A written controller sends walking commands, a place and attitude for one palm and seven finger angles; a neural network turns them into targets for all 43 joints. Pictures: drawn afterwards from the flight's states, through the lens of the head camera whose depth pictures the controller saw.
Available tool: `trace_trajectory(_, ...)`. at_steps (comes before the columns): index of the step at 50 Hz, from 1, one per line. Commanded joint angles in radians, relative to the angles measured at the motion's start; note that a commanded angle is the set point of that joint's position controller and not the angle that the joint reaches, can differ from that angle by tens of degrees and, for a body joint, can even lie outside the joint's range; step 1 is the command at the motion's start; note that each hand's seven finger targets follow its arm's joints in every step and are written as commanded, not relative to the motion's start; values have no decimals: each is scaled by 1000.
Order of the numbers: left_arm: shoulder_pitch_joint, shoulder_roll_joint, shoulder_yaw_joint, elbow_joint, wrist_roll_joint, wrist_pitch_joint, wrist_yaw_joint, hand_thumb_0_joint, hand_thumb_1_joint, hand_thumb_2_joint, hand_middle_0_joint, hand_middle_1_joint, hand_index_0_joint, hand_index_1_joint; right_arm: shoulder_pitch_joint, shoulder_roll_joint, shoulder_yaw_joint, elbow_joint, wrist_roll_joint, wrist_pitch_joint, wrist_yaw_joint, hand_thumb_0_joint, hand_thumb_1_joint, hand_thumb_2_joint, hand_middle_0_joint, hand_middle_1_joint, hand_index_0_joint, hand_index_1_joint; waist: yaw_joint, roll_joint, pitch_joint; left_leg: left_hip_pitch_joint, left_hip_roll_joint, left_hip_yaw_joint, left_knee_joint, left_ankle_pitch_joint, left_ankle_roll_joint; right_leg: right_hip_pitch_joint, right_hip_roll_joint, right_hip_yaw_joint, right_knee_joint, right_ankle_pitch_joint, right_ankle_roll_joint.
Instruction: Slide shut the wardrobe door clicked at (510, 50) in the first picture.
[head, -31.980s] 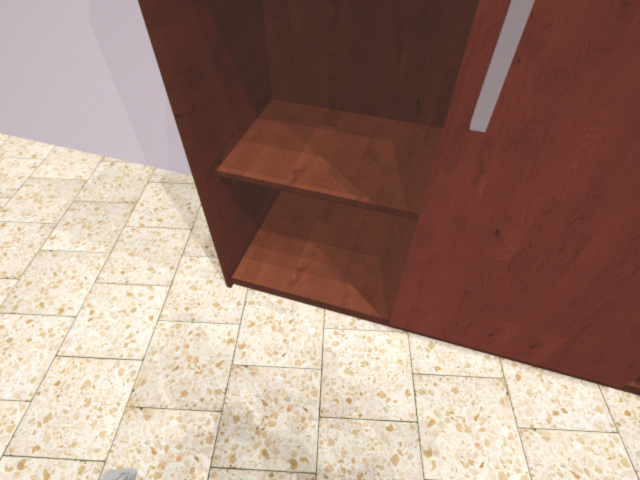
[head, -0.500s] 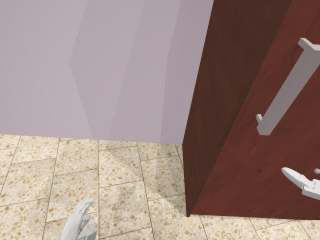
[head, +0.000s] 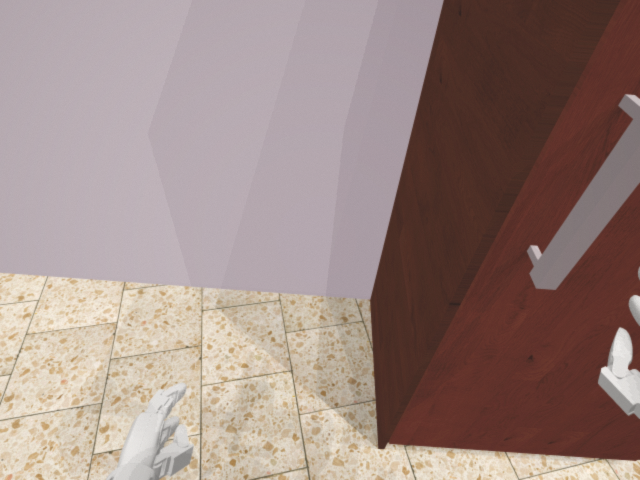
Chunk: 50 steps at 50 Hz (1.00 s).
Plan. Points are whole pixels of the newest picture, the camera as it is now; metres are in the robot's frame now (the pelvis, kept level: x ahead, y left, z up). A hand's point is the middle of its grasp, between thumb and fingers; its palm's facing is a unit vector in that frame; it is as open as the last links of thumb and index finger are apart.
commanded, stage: draw the hand back to the body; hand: right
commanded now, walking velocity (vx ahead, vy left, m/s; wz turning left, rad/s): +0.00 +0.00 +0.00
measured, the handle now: (582, 202) +0.37 -0.30 +0.21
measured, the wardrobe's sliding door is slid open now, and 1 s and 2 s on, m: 0.00 0.00 0.00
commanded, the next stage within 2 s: step back with the hand held close in 0.20 s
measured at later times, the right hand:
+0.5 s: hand (616, 373) +0.19 -0.27 +0.15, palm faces +0.43 +0.80 -0.42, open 7.4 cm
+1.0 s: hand out of the picture +0.08 -0.32 +0.15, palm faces +0.50 +0.75 -0.44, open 7.4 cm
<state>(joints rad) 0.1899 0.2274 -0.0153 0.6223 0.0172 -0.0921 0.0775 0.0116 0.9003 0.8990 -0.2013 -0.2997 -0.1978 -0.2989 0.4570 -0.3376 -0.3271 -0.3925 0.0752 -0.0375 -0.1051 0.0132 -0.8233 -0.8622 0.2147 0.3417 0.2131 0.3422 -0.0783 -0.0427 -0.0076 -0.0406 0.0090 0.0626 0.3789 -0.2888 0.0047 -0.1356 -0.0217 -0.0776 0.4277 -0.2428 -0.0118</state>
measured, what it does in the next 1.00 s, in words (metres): shifts its weight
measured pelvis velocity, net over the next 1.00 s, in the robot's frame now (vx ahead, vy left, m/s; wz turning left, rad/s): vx -0.11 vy -0.04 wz -0.04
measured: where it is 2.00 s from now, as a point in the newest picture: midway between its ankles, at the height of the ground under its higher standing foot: outside the picture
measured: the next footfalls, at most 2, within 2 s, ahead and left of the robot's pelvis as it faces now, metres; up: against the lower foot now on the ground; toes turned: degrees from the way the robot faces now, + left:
left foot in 1.38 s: -0.22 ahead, +0.08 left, +0.00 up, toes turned +1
right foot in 1.52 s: -0.08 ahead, -0.13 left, +0.00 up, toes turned +2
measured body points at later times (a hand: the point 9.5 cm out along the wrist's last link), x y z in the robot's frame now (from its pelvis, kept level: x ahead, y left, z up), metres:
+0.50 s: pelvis -0.02 +0.00 +0.00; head -0.02 +0.01 +0.45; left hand +0.17 +0.23 -0.08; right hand +0.16 -0.31 +0.18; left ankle -0.05 +0.11 -0.74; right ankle +0.00 -0.11 -0.74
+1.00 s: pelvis -0.11 -0.04 -0.02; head -0.10 -0.05 +0.43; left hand +0.07 +0.19 -0.10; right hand +0.05 -0.35 +0.17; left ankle -0.05 +0.11 -0.74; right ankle -0.01 -0.11 -0.74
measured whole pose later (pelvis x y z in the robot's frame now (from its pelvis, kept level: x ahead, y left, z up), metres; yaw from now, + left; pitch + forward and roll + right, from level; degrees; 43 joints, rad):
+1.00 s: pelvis -0.11 -0.04 -0.02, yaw -2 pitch +0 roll +3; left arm 0.24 0.21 -0.01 0.57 0.00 -0.08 0.08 0.01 0.90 0.90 -0.20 -0.30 -0.20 -0.30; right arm 0.51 -0.38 -0.44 -0.49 0.02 -0.21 -0.13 0.02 -0.89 -0.90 0.21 0.30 0.21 0.30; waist -0.03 -0.02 0.02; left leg -0.34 0.00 0.01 0.58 -0.24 -0.03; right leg -0.46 0.00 -0.06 0.64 -0.24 -0.07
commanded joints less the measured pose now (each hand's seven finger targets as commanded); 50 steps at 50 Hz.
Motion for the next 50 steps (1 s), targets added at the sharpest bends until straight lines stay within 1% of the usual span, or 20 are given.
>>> trace_trajectory(1,-122,103,35,-152,-4,-53,15,0,900,900,-200,-300,-200,-300,-107,-186,-112,-196,2,-67,-21,0,-900,-900,200,300,200,300,6,3,-62,-69,-1,-26,-50,319,0,86,-3,41,-36,292,-14)
trace_trajectory(5,-128,100,35,-155,-5,-47,17,0,900,900,-200,-300,-200,-300,-99,-183,-110,-183,3,-65,-18,0,-900,-900,200,300,200,300,5,5,-55,-76,1,-31,-54,314,-4,91,-1,36,-40,273,-19)
trace_trajectory(6,-129,102,37,-152,-5,-46,17,0,900,900,-200,-300,-200,-300,-106,-184,-108,-183,5,-66,-16,0,-900,-900,200,300,200,300,5,25,-56,-69,1,-33,-63,299,-3,84,-1,37,-41,258,-19)
trace_trajectory(8,-132,98,36,-154,-5,-49,19,0,900,900,-200,-300,-200,-300,-111,-192,-117,-196,4,-70,-18,0,-900,-900,200,300,200,300,4,-9,-64,-68,3,-36,-63,304,-4,95,2,33,-41,256,-21)
trace_trajectory(15,-135,96,36,-147,-4,-56,19,0,900,900,-200,-300,-200,-300,-100,-192,-121,-187,3,-80,-21,0,-900,-900,200,300,200,300,1,-1,-60,-67,1,-34,-66,304,-5,98,2,34,-45,258,-20)
trace_trajectory(16,-137,101,37,-144,-6,-53,21,0,900,900,-200,-300,-200,-300,-147,-210,-130,-182,7,-79,-21,0,-900,-900,200,300,200,300,5,17,-51,-67,0,-36,-78,280,-5,86,2,36,-48,237,-19)
trace_trajectory(17,-134,124,41,-191,-16,-30,16,0,900,900,-200,-300,-200,-300,-231,-314,-224,-260,-5,-116,-27,0,-900,-900,200,300,200,300,42,48,15,-198,67,-136,-127,379,-18,21,-24,38,29,189,-35)
trace_trajectory(18,-128,102,34,-164,-11,-10,16,0,900,900,-200,-300,-200,-300,-142,-250,-176,-174,-9,-118,-21,0,-900,-900,200,300,200,300,48,104,-7,-193,105,-136,-111,438,-19,5,-18,43,65,169,-35)
trace_trajectory(19,-120,99,36,-171,-12,6,12,0,900,900,-200,-300,-200,-300,-105,-221,-152,-159,-16,-123,-20,0,-900,-900,200,300,200,300,48,122,-38,-180,121,-140,-89,499,-23,-11,-18,34,85,176,-32)
trace_trajectory(23,-111,111,49,-209,-20,43,14,0,900,900,-200,-300,-200,-300,-38,-224,-152,-213,-20,-144,-29,0,-900,-900,200,300,200,300,52,17,-150,-144,114,-113,1,562,-24,8,-35,35,74,316,-29)
trace_trajectory(27,-112,117,52,-242,-24,65,21,0,900,900,-200,-300,-200,-300,27,-253,-190,-258,-11,-153,-38,0,-900,-900,200,300,200,300,51,14,-184,-134,71,-88,49,503,-19,0,-66,63,46,424,-29)
trace_trajectory(31,-106,127,57,-259,-25,68,26,0,900,900,-200,-300,-200,-300,55,-283,-227,-285,-7,-165,-46,0,-900,-900,200,300,200,300,48,-8,-180,-123,41,-82,79,395,-18,-65,-85,98,7,368,-34)
trace_trajectory(32,-101,124,54,-262,-28,66,26,0,900,900,-200,-300,-200,-300,64,-269,-218,-279,-7,-168,-46,0,-900,-900,200,300,200,300,50,-10,-170,-121,35,-79,88,357,-19,-89,-94,105,-9,331,-35)
trace_trajectory(34,-94,133,57,-265,-27,56,24,0,900,900,-200,-300,-200,-300,70,-264,-223,-282,-10,-177,-48,0,-900,-900,200,300,200,300,50,-50,-151,-105,19,-75,114,276,-20,-163,-111,128,-46,219,-45)
trace_trajectory(36,-98,144,60,-267,-28,41,24,0,900,900,-200,-300,-200,-300,52,-258,-225,-298,-18,-188,-49,0,-900,-900,200,300,200,300,48,-98,-138,-39,-4,-64,169,208,-22,-282,-134,166,-103,34,-63)
trace_trajectory(40,-79,148,61,-259,-30,2,21,0,900,900,-200,-300,-200,-300,30,-236,-229,-288,-39,-209,-51,0,-900,-900,200,300,200,300,53,-127,-85,54,-22,-55,276,125,-23,-527,-175,224,-189,-358,-95)
trace_trajectory(43,-73,146,65,-247,-28,-23,20,0,900,900,-200,-300,-200,-300,27,-234,-234,-289,-49,-227,-50,0,-900,-900,200,300,200,300,55,-119,-71,41,-29,-70,277,67,-15,-571,-172,239,-186,-454,-97)
trace_trajectory(45,-63,145,66,-237,-24,-38,17,0,900,900,-200,-300,-200,-300,2,-230,-229,-305,-53,-236,-49,0,-900,-900,200,300,200,300,58,-98,-68,4,-27,-83,253,13,-4,-563,-155,229,-163,-476,-86)
trace_trajectory(47,-53,136,68,-228,-22,-47,17,0,900,900,-200,-300,-200,-300,-27,-231,-221,-314,-54,-243,-49,0,-900,-900,200,300,200,300,63,-15,-62,-102,7,-157,146,-80,21,-498,-99,192,-71,-449,-65)
trace_trajectory(50,-34,114,63,-187,-12,-58,11,0,900,900,-200,-300,-200,-300,-54,-227,-187,-301,-47,-247,-58,0,-900,-900,200,300,200,300,76,117,-43,-405,132,-305,-60,-212,86,-248,-12,123,153,-257,-13)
